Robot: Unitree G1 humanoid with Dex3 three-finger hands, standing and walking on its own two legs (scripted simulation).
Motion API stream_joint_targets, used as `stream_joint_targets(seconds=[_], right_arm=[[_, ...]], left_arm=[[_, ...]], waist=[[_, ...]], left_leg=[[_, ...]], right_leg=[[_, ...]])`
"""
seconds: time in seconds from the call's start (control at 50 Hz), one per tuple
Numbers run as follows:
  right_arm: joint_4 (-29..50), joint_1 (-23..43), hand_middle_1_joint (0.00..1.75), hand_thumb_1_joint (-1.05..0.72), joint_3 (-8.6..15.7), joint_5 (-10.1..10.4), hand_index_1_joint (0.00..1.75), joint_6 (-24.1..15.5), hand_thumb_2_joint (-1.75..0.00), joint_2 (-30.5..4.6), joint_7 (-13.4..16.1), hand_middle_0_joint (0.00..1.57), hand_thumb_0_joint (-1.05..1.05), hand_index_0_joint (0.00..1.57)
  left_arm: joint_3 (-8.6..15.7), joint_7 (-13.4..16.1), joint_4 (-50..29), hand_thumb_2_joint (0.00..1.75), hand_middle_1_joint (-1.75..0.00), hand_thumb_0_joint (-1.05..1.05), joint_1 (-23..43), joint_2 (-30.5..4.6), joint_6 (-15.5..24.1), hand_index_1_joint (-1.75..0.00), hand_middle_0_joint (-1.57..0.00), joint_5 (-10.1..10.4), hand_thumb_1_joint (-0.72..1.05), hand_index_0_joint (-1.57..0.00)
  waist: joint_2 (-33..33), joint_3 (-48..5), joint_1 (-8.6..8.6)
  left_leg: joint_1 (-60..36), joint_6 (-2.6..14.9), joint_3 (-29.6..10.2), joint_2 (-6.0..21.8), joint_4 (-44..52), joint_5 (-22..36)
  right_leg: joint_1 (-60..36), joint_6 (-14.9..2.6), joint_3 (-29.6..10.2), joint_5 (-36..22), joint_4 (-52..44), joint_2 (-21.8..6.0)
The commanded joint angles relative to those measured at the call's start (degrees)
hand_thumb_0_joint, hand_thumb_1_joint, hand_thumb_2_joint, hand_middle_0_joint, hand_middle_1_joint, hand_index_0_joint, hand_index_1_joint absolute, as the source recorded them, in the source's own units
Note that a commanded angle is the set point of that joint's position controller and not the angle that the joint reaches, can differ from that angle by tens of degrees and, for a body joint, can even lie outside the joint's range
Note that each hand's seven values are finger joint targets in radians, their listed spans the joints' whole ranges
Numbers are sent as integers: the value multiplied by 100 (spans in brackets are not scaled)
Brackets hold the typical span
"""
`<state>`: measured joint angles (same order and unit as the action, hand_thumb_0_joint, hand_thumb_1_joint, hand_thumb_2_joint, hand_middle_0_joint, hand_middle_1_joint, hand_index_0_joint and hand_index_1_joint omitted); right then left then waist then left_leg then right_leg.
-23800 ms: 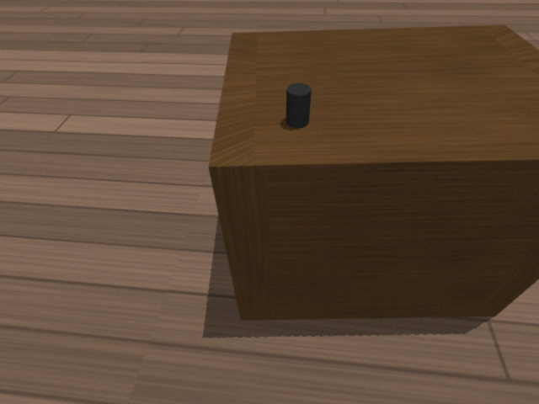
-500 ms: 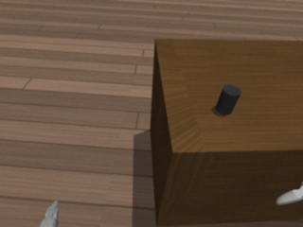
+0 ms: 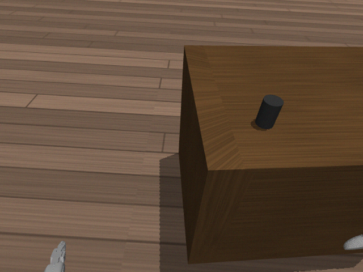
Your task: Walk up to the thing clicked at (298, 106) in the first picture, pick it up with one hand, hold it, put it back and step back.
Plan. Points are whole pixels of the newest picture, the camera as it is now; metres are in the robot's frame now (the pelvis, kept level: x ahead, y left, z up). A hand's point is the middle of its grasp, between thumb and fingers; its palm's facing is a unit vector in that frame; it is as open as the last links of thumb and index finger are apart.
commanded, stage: home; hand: right
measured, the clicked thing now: (268, 112) +0.53 -0.26 +0.07
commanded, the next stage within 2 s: none
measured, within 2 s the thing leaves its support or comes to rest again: neither
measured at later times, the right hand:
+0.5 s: hand (299, 243) +0.19 -0.24 -0.01, palm faces +0.21 +0.93 -0.29, open 17.5 cm
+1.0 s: hand (257, 239) +0.23 -0.19 -0.09, palm faces +0.08 +0.96 -0.25, open 17.5 cm
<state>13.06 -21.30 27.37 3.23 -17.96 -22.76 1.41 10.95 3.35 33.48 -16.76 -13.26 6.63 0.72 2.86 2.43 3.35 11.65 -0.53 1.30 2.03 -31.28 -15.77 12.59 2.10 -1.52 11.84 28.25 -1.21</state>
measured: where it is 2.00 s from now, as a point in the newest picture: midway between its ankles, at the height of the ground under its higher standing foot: outside the picture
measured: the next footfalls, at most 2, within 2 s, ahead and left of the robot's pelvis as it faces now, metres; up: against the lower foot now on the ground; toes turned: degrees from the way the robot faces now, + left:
none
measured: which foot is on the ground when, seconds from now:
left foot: down 0.00-1.00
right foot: down 0.00-1.00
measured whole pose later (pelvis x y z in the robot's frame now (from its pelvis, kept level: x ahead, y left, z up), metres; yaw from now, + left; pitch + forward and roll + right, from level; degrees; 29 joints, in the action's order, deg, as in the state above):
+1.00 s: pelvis +0.05 -0.01 +0.00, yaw +1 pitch +1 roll +0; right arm -33.3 -11.9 1.5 0.3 -7.0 -10.2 5.2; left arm 0.3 3.1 40.5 -12.7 -12.2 2.4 -0.2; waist 0.5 1.7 -0.4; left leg 12.3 -1.2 0.0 1.8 -28.8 -17.6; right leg 13.7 1.5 0.0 15.5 28.1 -1.6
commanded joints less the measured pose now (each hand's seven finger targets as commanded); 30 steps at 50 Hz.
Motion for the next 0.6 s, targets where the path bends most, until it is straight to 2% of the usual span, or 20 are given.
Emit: stream_joint_targets(seconds=[0.0,0.06,0.08,0.12,0.14,0.16,0.24,0.26,0.3,0.32,0.34,0.38,0.4,0.42,0.44,0.46,0.5,0.54,0.58], right_arm=[[860,305,5,59,718,55,5,-455,-4,-1185,138,5,0,5],[564,114,5,57,372,26,5,-498,-4,-889,88,5,0,5],[456,186,5,59,216,19,5,-498,-4,-784,70,5,0,5],[495,217,5,57,-54,21,5,-481,-4,-625,30,5,0,5],[432,160,5,56,-218,22,5,-451,-5,-510,3,5,0,5],[393,125,5,56,-292,23,5,-423,-5,-497,-7,5,0,5],[260,-352,5,55,-684,23,5,-230,-6,-216,-51,5,0,5],[231,-277,6,53,-683,21,6,-180,-7,-225,-49,5,0,5],[48,-196,6,53,-752,-40,6,-59,-7,-170,-36,5,0,5],[-9,-131,6,53,-820,-70,6,-12,-7,-122,-18,5,0,5],[-170,-25,5,54,-857,-94,5,38,-6,-113,5,5,0,5],[-497,-14,5,54,-1144,-153,5,135,-6,62,28,5,0,5],[-736,-2,5,56,-1352,-176,5,191,-5,215,36,5,0,5],[-852,10,5,58,-1504,-187,5,221,-4,300,44,5,0,5],[-1093,24,5,57,-1722,-217,5,246,-5,439,36,5,0,5],[-1356,86,5,59,-1886,-243,5,261,-3,535,43,5,0,5],[-1755,220,4,60,-2146,-270,4,301,-3,644,51,5,0,5],[-2198,297,4,60,-2185,-299,4,382,-2,550,84,5,0,5],[-2675,374,5,57,-2277,-319,5,466,-4,515,89,5,0,5]], left_arm=[[230,77,-1181,21,-15,0,861,-857,443,-15,-11,10,-37,-11],[-488,-24,-968,45,-17,0,873,-125,410,-17,-12,59,-13,-12],[-651,-40,-1035,45,-17,0,975,24,410,-17,-12,73,-5,-12],[-796,-43,-1040,53,-19,0,918,114,404,-19,-13,78,11,-13],[-856,-42,-1021,55,-20,0,791,98,406,-20,-14,75,19,-14],[-890,-43,-935,56,-20,0,771,80,411,-20,-14,74,27,-14],[-252,-7,-727,62,-22,0,476,-637,432,-22,-15,39,42,-15],[-129,-10,-738,65,-23,0,480,-779,441,-22,-15,33,46,-16],[-58,-23,-714,72,-25,0,488,-793,447,-25,-17,18,58,-17],[-144,-27,-725,77,-26,0,663,-694,454,-26,-18,10,66,-18],[-130,-16,-772,80,-27,0,850,-673,470,-27,-18,4,72,-18],[-255,-4,-807,89,-30,0,984,-514,485,-29,-20,3,86,-20],[-468,0,-774,90,-30,0,1001,-344,468,-30,-20,-22,88,-20],[-573,2,-1025,90,-30,0,1287,-297,492,-30,-20,-5,89,-20],[-852,-13,-820,90,-30,0,1224,7,469,-30,-20,-9,89,-20],[-1002,-15,-790,90,-30,0,1235,146,458,-30,-20,-5,89,-20],[-1040,3,-704,90,-30,0,1339,106,426,-30,-20,-14,89,-20],[-931,16,-544,90,-30,0,1141,-104,371,-30,-20,-30,90,-20],[-892,19,-470,90,-30,0,1152,-210,317,-30,-20,-24,90,-20]], waist=[[-298,-437,118],[-252,-70,228],[-217,6,179],[-147,70,108],[-131,73,6],[16,68,10],[214,-211,-182],[252,-262,-239],[114,-436,-288],[132,-509,-236],[-50,-498,-275],[-186,-502,-293],[-333,-580,-301],[-442,-525,-252],[-312,-432,-234],[-348,-487,-254],[-264,-533,-269],[-104,-680,-298],[-3,-632,-325]], left_leg=[[55,51,104,-74,1034,-202],[34,66,177,-136,1065,-303],[77,62,145,-133,1115,-407],[140,73,184,-181,1155,-471],[160,68,211,-207,1124,-360],[137,76,226,-220,1122,-352],[72,95,294,-248,995,211],[71,95,307,-252,970,352],[15,93,347,-257,942,549],[-46,98,346,-244,936,619],[-33,79,355,-252,964,555],[-32,78,351,-242,975,500],[-64,63,349,-246,970,612],[-78,64,355,-245,982,492],[-32,66,319,-219,991,458],[-49,70,314,-224,951,536],[-34,70,267,-206,918,600],[-60,89,274,-219,824,832],[-2,87,225,-191,834,841]], right_leg=[[-227,-251,364,31,-522,235],[-29,-239,357,130,-673,190],[-24,-234,380,222,-706,188],[-41,-241,392,342,-816,168],[-89,-249,398,324,-857,149],[-61,-241,395,362,-898,154],[-345,-210,374,-63,-891,128],[-406,-202,355,-176,-871,122],[-541,-206,296,-386,-812,102],[-567,-202,277,-473,-781,108],[-532,-228,254,-402,-770,100],[-538,-235,243,-335,-759,99],[-549,-249,235,-452,-710,83],[-461,-246,229,-354,-736,79],[-402,-238,268,-308,-715,104],[-380,-240,265,-386,-701,82],[-348,-228,311,-417,-653,114],[-338,-200,303,-650,-618,94],[-285,-206,360,-602,-565,141]])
